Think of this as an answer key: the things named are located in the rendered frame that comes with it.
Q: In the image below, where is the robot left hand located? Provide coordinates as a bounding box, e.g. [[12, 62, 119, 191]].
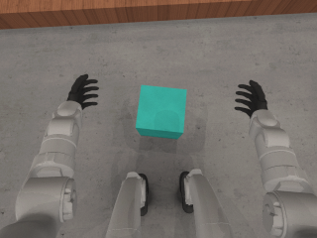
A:
[[66, 73, 99, 110]]

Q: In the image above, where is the robot right forearm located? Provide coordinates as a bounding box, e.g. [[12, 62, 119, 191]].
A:
[[249, 109, 317, 196]]

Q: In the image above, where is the robot right hand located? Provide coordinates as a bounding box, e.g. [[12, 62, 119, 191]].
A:
[[234, 80, 268, 119]]

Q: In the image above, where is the robot left shin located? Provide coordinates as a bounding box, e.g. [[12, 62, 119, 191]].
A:
[[121, 172, 145, 207]]

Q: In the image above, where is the robot left forearm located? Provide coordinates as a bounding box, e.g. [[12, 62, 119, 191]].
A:
[[15, 100, 83, 220]]

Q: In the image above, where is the carton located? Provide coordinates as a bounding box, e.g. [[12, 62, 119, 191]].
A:
[[135, 85, 187, 140]]

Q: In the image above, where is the left robot thigh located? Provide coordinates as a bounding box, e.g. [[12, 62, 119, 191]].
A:
[[105, 177, 146, 238]]

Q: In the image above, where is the left robot upper arm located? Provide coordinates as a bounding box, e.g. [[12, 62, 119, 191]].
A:
[[0, 176, 77, 238]]

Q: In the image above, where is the right robot upper arm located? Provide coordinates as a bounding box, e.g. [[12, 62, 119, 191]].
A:
[[262, 190, 317, 238]]

